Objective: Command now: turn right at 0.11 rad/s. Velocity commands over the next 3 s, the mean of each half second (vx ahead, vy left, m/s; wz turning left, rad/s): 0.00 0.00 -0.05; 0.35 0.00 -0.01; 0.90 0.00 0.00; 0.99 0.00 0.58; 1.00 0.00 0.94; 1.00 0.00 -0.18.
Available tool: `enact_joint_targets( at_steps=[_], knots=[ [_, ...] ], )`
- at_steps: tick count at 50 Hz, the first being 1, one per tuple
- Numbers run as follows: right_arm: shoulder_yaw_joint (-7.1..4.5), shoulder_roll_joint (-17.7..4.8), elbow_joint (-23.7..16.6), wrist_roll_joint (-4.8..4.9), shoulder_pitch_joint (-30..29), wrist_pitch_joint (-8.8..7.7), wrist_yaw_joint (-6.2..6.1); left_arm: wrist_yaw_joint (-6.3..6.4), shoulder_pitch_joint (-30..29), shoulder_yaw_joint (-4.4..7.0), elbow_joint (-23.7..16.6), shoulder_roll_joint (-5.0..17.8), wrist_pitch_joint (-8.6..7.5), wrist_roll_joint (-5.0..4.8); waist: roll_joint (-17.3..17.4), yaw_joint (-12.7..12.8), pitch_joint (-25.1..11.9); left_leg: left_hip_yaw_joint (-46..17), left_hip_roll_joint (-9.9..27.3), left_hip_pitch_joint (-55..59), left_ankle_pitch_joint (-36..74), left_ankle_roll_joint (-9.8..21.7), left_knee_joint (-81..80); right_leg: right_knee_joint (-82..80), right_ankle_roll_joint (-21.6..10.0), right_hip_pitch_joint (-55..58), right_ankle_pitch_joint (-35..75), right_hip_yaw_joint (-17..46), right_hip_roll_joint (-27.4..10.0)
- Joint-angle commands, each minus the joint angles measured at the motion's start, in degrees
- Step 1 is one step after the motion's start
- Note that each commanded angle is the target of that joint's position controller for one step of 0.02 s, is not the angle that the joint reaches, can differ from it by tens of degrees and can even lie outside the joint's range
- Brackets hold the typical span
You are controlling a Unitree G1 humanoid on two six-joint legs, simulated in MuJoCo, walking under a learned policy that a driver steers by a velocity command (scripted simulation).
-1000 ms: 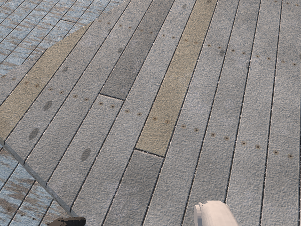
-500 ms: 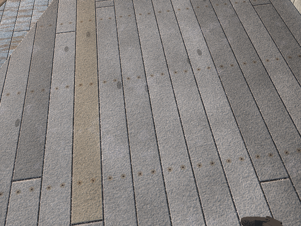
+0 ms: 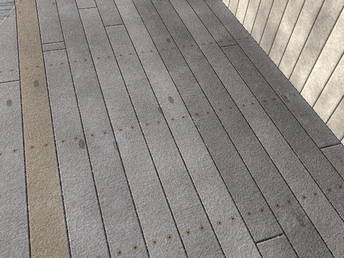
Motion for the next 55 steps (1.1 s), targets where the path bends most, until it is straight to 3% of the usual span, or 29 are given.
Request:
enact_joint_targets(
  at_steps=[1,3,4,5,6,7,8,10,16,32,33,34,35,36,37,38,39,41,43,44,45,46,47,48,49,50,52,53,55],
  knots=[
    [-3.06,-8.83,-2.11,-0.28,1.29,-0.70,0.27,0.33,0.15,0.07,-2.24,1.64,-0.77,-0.08,14.34,-0.50,-4.32,-9.72,9.73,8.04,15.12,7.55,-4.65,-11.98,-0.59,1.06,-0.13,-5.48,-0.19],
    [-3.28,-8.45,-1.29,0.41,1.38,-0.30,0.37,0.68,2.08,-0.48,-0.88,0.06,-1.61,0.13,12.25,1.30,-4.12,-8.97,8.76,4.41,13.35,6.13,-2.23,-24.66,-1.99,8.22,11.47,-6.61,-0.42],
    [-3.23,-7.81,-0.86,0.68,2.23,-0.45,0.37,1.01,1.32,-0.54,-0.96,0.67,-2.34,0.91,10.14,1.27,-4.19,-9.23,8.53,0.40,11.09,4.07,-1.88,-27.58,-2.82,13.14,18.27,-3.44,-2.24],
    [-3.02,-6.71,-1.21,0.83,2.44,-0.85,0.59,1.47,0.50,-0.28,-1.80,3.09,-3.09,1.87,5.80,0.96,-5.06,-8.43,8.06,-3.80,6.96,1.94,-0.52,-27.99,-3.98,17.30,22.46,3.05,-7.42],
    [-2.75,-5.26,-1.62,1.16,3.98,-0.98,0.93,1.84,-2.90,0.13,-2.31,5.80,-3.55,1.51,-2.36,-2.29,-3.46,-4.54,3.78,-3.73,-0.88,0.50,-2.31,-25.78,-5.86,13.10,25.24,5.95,-10.37],
    [-2.61,-5.13,-0.60,0.77,2.97,-0.64,0.90,1.68,-3.38,-0.32,-1.86,3.07,-3.80,0.63,-3.31,-1.12,-3.45,-3.59,3.28,2.14,-1.63,0.19,-3.30,-25.04,-6.47,8.02,19.85,4.40,-9.16],
    [-3.12,-6.46,-0.30,0.65,1.53,-0.53,0.75,1.65,-3.15,-0.64,-1.84,1.78,-4.07,0.49,-0.86,-0.06,-1.68,-4.15,3.40,1.74,-0.02,0.35,-2.42,-24.86,-5.69,7.68,18.17,2.63,-7.04],
    [-3.57,-7.10,0.35,0.63,1.86,-0.47,0.67,2.11,-1.26,-0.65,-0.90,1.87,-4.35,0.48,-1.26,0.46,-2.09,-4.39,4.15,3.14,6.28,0.62,-1.10,-24.78,-5.24,8.54,21.31,1.76,-6.20],
    [-3.66,-6.48,2.80,0.81,4.32,0.07,0.12,2.49,0.21,-0.78,0.43,1.46,-4.64,0.31,2.11,0.09,-2.08,-3.78,4.33,4.27,8.85,-0.13,-1.05,-24.52,-5.69,9.92,25.44,1.56,-6.57],
    [-3.77,-7.70,8.70,0.84,6.01,0.96,-0.77,2.98,2.72,-1.18,6.33,1.82,-4.68,0.13,2.87,-0.39,-0.40,-3.97,5.35,7.01,9.58,-0.55,-2.60,-27.18,-6.34,10.20,26.34,1.52,-6.59],
    [-4.10,-8.30,9.26,0.60,6.96,1.10,-0.66,2.98,4.75,-0.70,7.18,2.98,-4.46,0.15,1.91,0.00,-2.63,-2.17,3.13,6.90,-2.71,0.13,-0.45,-27.49,-7.79,11.14,13.74,1.69,-5.54],
    [-4.69,-9.62,9.01,-0.06,6.25,1.46,-0.22,2.75,7.10,0.30,7.74,5.46,-3.96,0.64,-0.38,1.19,-0.87,-0.98,0.87,1.46,-18.16,0.97,3.29,-29.26,-10.51,10.52,-7.72,5.25,-6.23],
    [-4.73,-9.85,7.73,-0.66,3.57,1.74,0.41,2.27,9.07,1.28,7.73,7.99,-3.60,0.99,-3.01,2.97,3.67,0.11,-0.05,-7.07,-25.18,1.23,8.05,-33.20,-13.78,9.58,-24.43,12.22,-10.08],
    [-4.15,-8.25,5.03,-0.27,-1.50,1.57,0.95,1.83,9.86,1.86,7.42,9.44,-3.71,0.43,-6.83,4.29,8.99,3.69,-0.05,-14.58,-20.46,0.90,13.92,-38.54,-17.11,8.24,-31.98,19.77,-15.61],
    [-3.87,-7.74,3.22,-0.04,-4.85,0.96,1.17,1.42,8.58,1.95,6.73,8.93,-4.20,0.13,-7.58,4.92,12.15,3.81,2.10,-18.21,-14.45,0.86,18.13,-41.09,-19.18,6.78,-28.95,24.28,-19.50],
    [-4.32,-9.11,2.26,0.11,-6.18,0.19,1.49,1.07,8.28,1.86,6.32,7.84,-5.04,0.56,-5.57,4.97,11.30,1.67,3.92,-21.52,-13.91,0.89,21.65,-41.99,-19.93,8.89,-21.83,25.25,-20.98],
    [-4.61,-9.72,2.09,0.15,-5.06,-0.56,2.05,0.83,7.03,2.00,5.76,7.71,-5.97,0.80,-3.53,3.70,8.77,0.22,5.11,-22.02,-12.93,1.05,22.37,-41.61,-19.57,11.58,-15.25,23.34,-20.84],
    [-4.57,-9.17,2.89,0.82,-0.54,-1.48,3.16,0.56,3.37,2.19,4.73,7.96,-7.32,0.39,-3.26,0.52,3.80,0.89,4.82,-12.45,-11.15,1.88,15.56,-40.84,-16.93,9.74,-6.96,14.65,-17.03],
    [-4.48,-7.48,5.19,0.93,6.49,-1.54,3.27,0.27,-1.49,2.33,3.77,8.16,-7.59,-0.48,-3.60,-4.09,3.69,6.14,1.75,6.34,-6.56,2.46,5.25,-37.45,-14.97,-2.71,-6.65,6.81,-12.77],
    [-5.01,-8.16,7.73,0.62,12.83,-1.54,2.77,0.26,-2.15,2.08,3.70,7.36,-7.46,-0.58,0.83,-7.04,2.55,9.55,-1.77,17.73,-4.71,1.92,3.24,-31.73,-14.36,-9.71,-6.68,4.31,-10.07],
    [-5.83,-10.11,10.23,0.15,21.15,-2.01,1.93,0.35,-2.54,1.29,3.33,5.46,-7.88,0.35,7.23,-10.61,-0.38,4.73,0.52,30.03,-9.07,2.33,2.71,-18.49,-13.02,-18.02,-2.74,0.95,-6.47],
    [-6.76,-15.93,9.95,-1.39,27.28,-2.78,1.26,0.15,-4.51,-0.68,0.50,-0.59,-8.39,0.35,22.23,-12.88,-4.63,-21.82,17.54,32.23,-33.81,5.78,-10.72,5.62,-10.08,-23.97,-1.07,-7.00,-0.12],
    [-6.10,-14.79,8.58,-1.75,21.24,-2.61,1.55,-0.10,-5.43,-0.50,-1.73,0.73,-8.61,0.43,19.41,-7.81,0.19,-41.98,23.59,24.30,-43.44,9.52,-19.19,16.11,-10.31,-32.11,1.55,-2.87,0.34],
    [-5.78,-13.75,6.74,-1.17,14.47,-2.71,1.69,-0.64,-5.87,0.00,-2.01,3.21,-8.64,0.89,9.72,-4.11,4.30,-37.68,24.09,19.15,-39.52,10.23,-17.45,20.66,-10.19,-34.40,8.02,-1.44,-4.73],
    [-5.44,-12.82,5.95,-0.67,11.79,-3.37,1.96,-1.55,-4.97,0.30,-1.37,4.52,-8.82,1.33,4.39,-2.59,2.95,-30.81,21.20,17.03,-32.88,9.35,-15.67,20.18,-9.29,-32.55,12.37,-1.62,-6.75],
    [-5.16,-12.73,5.98,-0.36,11.27,-3.95,2.07,-2.18,-3.30,0.32,-1.05,4.44,-8.76,1.64,4.17,-1.38,1.02,-25.67,18.94,15.51,-28.98,8.42,-16.45,18.81,-8.31,-30.11,13.86,-2.31,-7.98],
    [-4.00,-9.98,7.79,0.02,13.81,-5.26,2.00,-3.02,-3.77,0.04,-0.99,3.60,-7.79,2.28,5.56,-1.59,3.10,-17.92,15.14,12.56,-21.37,6.92,-18.86,18.68,-6.96,-29.18,16.20,-4.33,-9.17],
    [-4.21,-10.92,8.39,0.27,14.24,-5.52,1.76,-3.27,-4.35,-0.17,-1.74,2.96,-7.29,1.93,8.24,-1.12,3.12,-17.67,15.29,12.89,-20.91,8.08,-20.54,18.36,-6.16,-30.85,17.55,-5.45,-8.89],
    [-4.24,-10.96,9.86,0.90,16.93,-6.00,1.69,-3.20,-8.86,-0.10,-3.32,3.61,-6.65,2.06,6.10,-2.07,5.72,-14.80,14.67,13.48,-17.21,8.95,-23.41,15.92,-5.04,-34.73,20.44,-6.53,-9.71]
  ],
)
